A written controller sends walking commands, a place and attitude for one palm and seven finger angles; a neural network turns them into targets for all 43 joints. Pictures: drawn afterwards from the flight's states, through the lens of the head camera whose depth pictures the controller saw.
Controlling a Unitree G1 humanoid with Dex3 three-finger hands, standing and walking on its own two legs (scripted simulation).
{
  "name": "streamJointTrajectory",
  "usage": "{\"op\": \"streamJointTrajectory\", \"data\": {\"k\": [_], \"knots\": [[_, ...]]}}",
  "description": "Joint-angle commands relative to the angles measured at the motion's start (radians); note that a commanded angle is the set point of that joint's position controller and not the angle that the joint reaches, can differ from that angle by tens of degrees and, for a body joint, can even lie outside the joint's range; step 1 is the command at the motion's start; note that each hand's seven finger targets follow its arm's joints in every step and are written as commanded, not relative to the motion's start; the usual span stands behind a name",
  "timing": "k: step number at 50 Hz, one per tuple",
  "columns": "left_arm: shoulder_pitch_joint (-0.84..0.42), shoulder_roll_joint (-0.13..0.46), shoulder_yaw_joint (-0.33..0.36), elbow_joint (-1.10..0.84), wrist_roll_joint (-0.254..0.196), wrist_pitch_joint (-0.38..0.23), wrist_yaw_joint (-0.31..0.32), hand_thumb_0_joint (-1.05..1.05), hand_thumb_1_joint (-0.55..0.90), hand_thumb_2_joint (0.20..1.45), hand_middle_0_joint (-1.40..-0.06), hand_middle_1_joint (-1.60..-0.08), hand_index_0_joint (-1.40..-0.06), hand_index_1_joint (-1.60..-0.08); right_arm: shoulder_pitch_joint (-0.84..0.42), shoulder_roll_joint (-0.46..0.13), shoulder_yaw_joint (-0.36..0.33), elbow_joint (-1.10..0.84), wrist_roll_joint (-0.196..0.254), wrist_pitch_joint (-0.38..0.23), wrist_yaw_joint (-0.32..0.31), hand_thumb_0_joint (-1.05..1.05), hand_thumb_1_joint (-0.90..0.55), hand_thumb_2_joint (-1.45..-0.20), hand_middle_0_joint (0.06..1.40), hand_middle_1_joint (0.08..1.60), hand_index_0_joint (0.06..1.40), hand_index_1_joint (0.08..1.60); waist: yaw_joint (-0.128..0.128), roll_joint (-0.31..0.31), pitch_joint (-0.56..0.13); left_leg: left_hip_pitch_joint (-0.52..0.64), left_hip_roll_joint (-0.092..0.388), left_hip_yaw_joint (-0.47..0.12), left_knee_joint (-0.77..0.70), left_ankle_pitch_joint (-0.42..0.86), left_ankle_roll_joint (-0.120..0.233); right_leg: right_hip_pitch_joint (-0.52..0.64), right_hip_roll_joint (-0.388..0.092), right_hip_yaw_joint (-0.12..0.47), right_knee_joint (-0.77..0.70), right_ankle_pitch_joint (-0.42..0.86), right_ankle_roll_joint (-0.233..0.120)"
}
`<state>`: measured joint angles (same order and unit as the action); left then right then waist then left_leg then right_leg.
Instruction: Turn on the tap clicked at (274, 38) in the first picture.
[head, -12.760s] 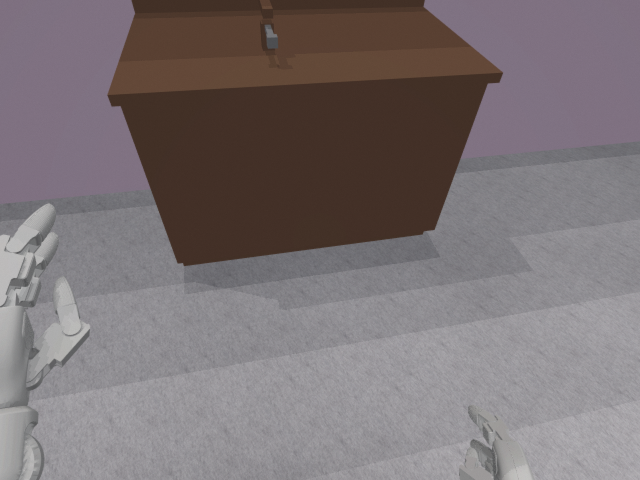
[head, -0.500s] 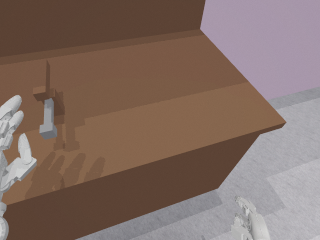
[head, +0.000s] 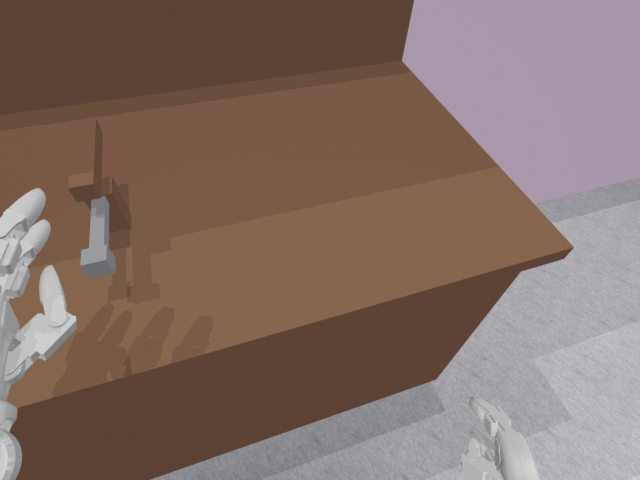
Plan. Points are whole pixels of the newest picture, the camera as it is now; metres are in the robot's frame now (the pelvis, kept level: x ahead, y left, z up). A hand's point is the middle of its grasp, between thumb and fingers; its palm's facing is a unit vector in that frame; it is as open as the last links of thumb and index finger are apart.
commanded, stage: shuffle to correct the standing spot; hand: left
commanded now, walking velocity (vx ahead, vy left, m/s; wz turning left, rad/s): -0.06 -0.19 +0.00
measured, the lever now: (98, 261) +0.33 +0.29 +0.08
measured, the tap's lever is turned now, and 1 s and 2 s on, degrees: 0 0 0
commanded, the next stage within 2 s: come to a stop and stand still in 0.74 s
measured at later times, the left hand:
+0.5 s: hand (68, 319) +0.22 +0.24 +0.17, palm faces +0.35 -0.86 -0.38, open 7.4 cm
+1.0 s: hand (2, 275) +0.24 +0.29 +0.20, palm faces +0.46 -0.78 -0.44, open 7.4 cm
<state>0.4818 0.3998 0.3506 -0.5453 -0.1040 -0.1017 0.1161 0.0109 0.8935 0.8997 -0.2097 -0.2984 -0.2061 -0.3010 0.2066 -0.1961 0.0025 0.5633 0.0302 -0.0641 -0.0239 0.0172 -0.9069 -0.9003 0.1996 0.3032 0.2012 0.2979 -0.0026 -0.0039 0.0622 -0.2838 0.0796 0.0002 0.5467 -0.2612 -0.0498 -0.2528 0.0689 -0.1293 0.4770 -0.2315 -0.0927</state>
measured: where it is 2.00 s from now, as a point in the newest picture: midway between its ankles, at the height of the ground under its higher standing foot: outside the picture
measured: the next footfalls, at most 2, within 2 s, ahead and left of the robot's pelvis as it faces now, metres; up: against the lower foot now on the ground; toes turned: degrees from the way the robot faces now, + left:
none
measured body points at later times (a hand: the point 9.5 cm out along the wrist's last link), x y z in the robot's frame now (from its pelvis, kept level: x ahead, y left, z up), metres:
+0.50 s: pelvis +0.00 +0.00 +0.00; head +0.03 +0.01 +0.45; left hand +0.19 +0.28 +0.19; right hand +0.17 -0.23 -0.08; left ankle +0.02 +0.15 -0.73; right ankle +0.02 -0.06 -0.73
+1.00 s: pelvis -0.01 +0.00 +0.00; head +0.03 +0.02 +0.45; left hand +0.21 +0.33 +0.22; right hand +0.17 -0.23 -0.08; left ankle +0.01 +0.14 -0.73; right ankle +0.02 -0.06 -0.73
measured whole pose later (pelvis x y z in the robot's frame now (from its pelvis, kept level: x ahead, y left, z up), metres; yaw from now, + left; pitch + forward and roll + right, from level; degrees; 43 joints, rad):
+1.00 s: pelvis -0.01 +0.00 +0.00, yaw -1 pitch +0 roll +0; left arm 0.21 0.51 0.49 -0.35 -0.07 -0.20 0.07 0.01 0.89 0.90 -0.21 -0.30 -0.21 -0.30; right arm 0.22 -0.21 -0.02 0.58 0.02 -0.15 -0.01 0.02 -0.91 -0.90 0.20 0.30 0.20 0.30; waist 0.06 -0.04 0.09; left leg -0.29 0.08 0.05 0.54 -0.24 -0.01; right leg -0.27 0.07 -0.11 0.48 -0.21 -0.09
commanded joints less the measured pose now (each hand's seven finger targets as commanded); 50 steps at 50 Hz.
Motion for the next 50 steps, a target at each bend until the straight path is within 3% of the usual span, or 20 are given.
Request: {"op": "streamJointTrajectory", "data": {"k": [1,3,7,11,13,16,18,22,27,32,36,39,43,44,45,46,47,48,49,50], "knots": [[-0.022,0.193,0.154,-0.224,0.006,-0.072,0.024,0.000,0.900,0.900,-0.200,-0.300,-0.200,-0.300,-0.073,-0.124,-0.052,-0.168,-0.001,-0.049,-0.003,0.000,-0.900,-0.900,0.200,0.300,0.200,0.300,0.008,0.114,-0.175,0.025,0.118,-0.100,-0.085,0.166,0.085,0.111,-0.159,0.142,-0.079,0.203,0.061],[-0.004,0.170,0.135,-0.206,0.001,-0.070,0.020,0.000,0.900,0.900,-0.200,-0.300,-0.200,-0.300,-0.075,-0.124,-0.044,-0.165,0.002,-0.046,-0.002,0.000,-0.900,-0.900,0.200,0.300,0.200,0.300,0.003,0.100,-0.173,0.020,0.111,-0.102,-0.094,0.152,0.082,0.114,-0.152,0.130,-0.078,0.191,0.059],[0.021,0.166,0.136,-0.165,-0.005,-0.057,0.017,0.000,0.900,0.900,-0.200,-0.300,-0.200,-0.300,-0.076,-0.122,-0.047,-0.165,0.011,-0.045,-0.004,0.000,-0.900,-0.900,0.200,0.300,0.200,0.300,-0.004,0.057,-0.155,0.027,0.087,-0.072,-0.068,0.070,0.075,0.075,-0.173,0.161,-0.106,0.178,0.047],[-0.037,0.167,0.125,-0.162,-0.002,-0.052,0.021,0.000,0.900,0.900,-0.200,-0.300,-0.200,-0.300,-0.065,-0.123,-0.050,-0.163,0.009,-0.047,-0.005,0.000,-0.900,-0.900,0.200,0.300,0.200,0.300,-0.004,-0.014,-0.131,0.028,0.050,-0.039,-0.003,-0.060,0.071,-0.003,-0.210,0.212,-0.161,0.049,0.034],[-0.061,0.158,0.108,-0.178,-0.006,-0.057,0.025,0.000,0.900,0.900,-0.200,-0.300,-0.200,-0.300,-0.072,-0.118,-0.042,-0.154,0.009,-0.048,-0.008,0.000,-0.900,-0.900,0.200,0.300,0.200,0.300,-0.009,-0.019,-0.136,0.058,0.038,-0.039,0.003,-0.054,0.073,-0.031,-0.224,0.218,-0.173,0.009,0.019],[-0.083,0.176,0.118,-0.201,-0.004,-0.059,0.033,0.000,0.900,0.900,-0.200,-0.300,-0.200,-0.300,-0.078,-0.117,-0.042,-0.161,0.006,-0.053,-0.009,0.000,-0.900,-0.900,0.200,0.300,0.200,0.300,-0.004,0.005,-0.124,0.053,0.043,-0.047,-0.011,-0.065,0.075,-0.043,-0.225,0.221,-0.173,-0.034,0.021],[-0.087,0.175,0.117,-0.228,-0.004,-0.068,0.036,0.000,0.900,0.900,-0.200,-0.300,-0.200,-0.300,-0.094,-0.116,-0.034,-0.158,0.003,-0.053,-0.011,0.000,-0.900,-0.900,0.200,0.300,0.200,0.300,-0.004,0.080,-0.122,0.047,0.066,-0.076,-0.078,-0.029,0.085,-0.014,-0.197,0.186,-0.141,0.004,0.035],[-0.067,0.189,0.132,-0.242,0.004,-0.071,0.037,0.000,0.900,0.900,-0.200,-0.300,-0.200,-0.300,-0.103,-0.119,-0.035,-0.164,0.007,-0.056,-0.006,0.000,-0.900,-0.900,0.200,0.300,0.200,0.300,-0.001,0.154,-0.129,0.002,0.106,-0.122,-0.146,0.025,0.092,0.076,-0.147,0.145,-0.088,0.095,0.063],[0.018,0.167,0.134,-0.176,0.003,-0.059,0.026,0.000,0.900,0.900,-0.200,-0.300,-0.200,-0.300,-0.079,-0.121,-0.044,-0.164,0.007,-0.048,0.001,0.000,-0.900,-0.900,0.200,0.300,0.200,0.300,0.000,0.083,-0.180,0.022,0.106,-0.099,-0.097,0.144,0.084,0.122,-0.150,0.132,-0.083,0.200,0.058],[0.011,0.164,0.125,-0.178,-0.008,-0.052,0.018,0.000,0.900,0.900,-0.200,-0.300,-0.200,-0.300,-0.075,-0.122,-0.046,-0.162,0.010,-0.043,0.000,0.000,-0.900,-0.900,0.200,0.300,0.200,0.300,-0.007,0.033,-0.187,0.049,0.071,-0.057,-0.023,0.126,0.071,0.078,-0.192,0.168,-0.097,0.232,0.033],[-0.034,0.177,0.128,-0.201,-0.006,-0.053,0.025,0.000,0.900,0.900,-0.200,-0.300,-0.200,-0.300,-0.070,-0.121,-0.051,-0.162,0.006,-0.042,-0.004,0.000,-0.900,-0.900,0.200,0.300,0.200,0.300,-0.004,-0.022,-0.173,0.044,0.048,-0.034,0.027,0.046,0.068,0.033,-0.225,0.204,-0.125,0.165,0.026],[-0.061,0.185,0.131,-0.239,-0.008,-0.062,0.032,0.000,0.900,0.900,-0.200,-0.300,-0.200,-0.300,-0.079,-0.121,-0.048,-0.160,0.003,-0.045,-0.008,0.000,-0.900,-0.900,0.200,0.300,0.200,0.300,-0.003,0.027,-0.177,0.065,0.056,-0.055,-0.004,0.103,0.072,0.034,-0.222,0.195,-0.105,0.183,0.021],[-0.043,0.183,0.137,-0.236,-0.003,-0.066,0.039,0.000,0.900,0.900,-0.200,-0.300,-0.200,-0.300,-0.098,-0.117,-0.039,-0.159,0.002,-0.042,-0.009,0.000,-0.900,-0.900,0.200,0.300,0.200,0.300,0.001,0.106,-0.161,0.038,0.084,-0.083,-0.053,0.141,0.086,0.072,-0.186,0.162,-0.092,0.192,0.057],[-0.982,0.912,0.687,-0.326,0.153,-0.174,-0.006,0.000,0.900,0.900,-0.200,-0.300,-0.200,-0.300,0.165,-0.141,-0.109,-0.018,-0.050,-0.135,-0.034,0.000,-0.900,-0.900,0.200,0.300,0.200,0.300,0.037,-0.190,-0.052,-0.088,-0.003,0.150,0.038,0.134,0.055,0.058,-0.128,0.199,-0.202,0.439,0.223],[-0.537,0.381,0.342,0.153,0.069,-0.139,-0.058,0.000,0.900,0.900,-0.200,-0.300,-0.200,-0.300,0.035,-0.090,-0.084,-0.062,-0.040,-0.143,-0.033,0.000,-0.900,-0.900,0.200,0.300,0.200,0.300,0.045,-0.166,-0.211,-0.073,-0.106,0.099,0.035,0.099,0.068,0.175,-0.202,0.246,-0.119,0.552,0.108],[-0.287,0.335,0.302,0.105,0.041,-0.150,-0.050,0.000,0.900,0.900,-0.200,-0.300,-0.200,-0.300,0.022,-0.128,-0.090,-0.142,-0.018,-0.145,-0.019,0.000,-0.900,-0.900,0.200,0.300,0.200,0.300,0.081,-0.092,-0.143,-0.084,-0.073,0.091,0.073,0.057,0.046,0.166,-0.238,0.324,-0.133,0.701,0.129],[-0.179,0.129,0.130,0.162,0.022,-0.137,-0.052,0.000,0.900,0.900,-0.200,-0.300,-0.200,-0.300,-0.006,-0.122,-0.074,-0.138,0.005,-0.149,0.003,0.000,-0.900,-0.900,0.200,0.300,0.200,0.300,0.050,0.083,-0.185,-0.009,-0.049,0.094,0.020,0.116,0.058,0.218,-0.253,0.287,-0.045,0.745,0.094],[-0.205,0.148,0.122,0.051,0.029,-0.153,-0.056,0.000,0.900,0.900,-0.200,-0.300,-0.200,-0.300,0.017,-0.148,-0.080,-0.140,-0.007,-0.145,0.006,0.000,-0.900,-0.900,0.200,0.300,0.200,0.300,0.045,0.158,-0.237,0.032,-0.033,0.090,-0.042,0.173,0.072,0.213,-0.226,0.230,-0.005,0.663,0.131],[-0.179,0.118,0.091,-0.014,0.022,-0.166,-0.056,0.000,0.900,0.900,-0.200,-0.300,-0.200,-0.300,0.008,-0.149,-0.077,-0.139,-0.007,-0.149,0.015,0.000,-0.900,-0.900,0.200,0.300,0.200,0.300,0.046,0.202,-0.266,0.068,0.001,0.062,-0.074,0.260,0.087,0.202,-0.198,0.194,0.042,0.586,0.164],[-0.128,0.091,0.065,-0.053,0.020,-0.171,-0.054,0.000,0.900,0.900,-0.200,-0.300,-0.200,-0.300,-0.011,-0.150,-0.075,-0.150,-0.004,-0.148,0.026,0.000,-0.900,-0.900,0.200,0.300,0.200,0.300,0.052,0.205,-0.267,0.073,0.049,0.025,-0.076,0.315,0.110,0.178,-0.175,0.173,0.087,0.474,0.189]]}}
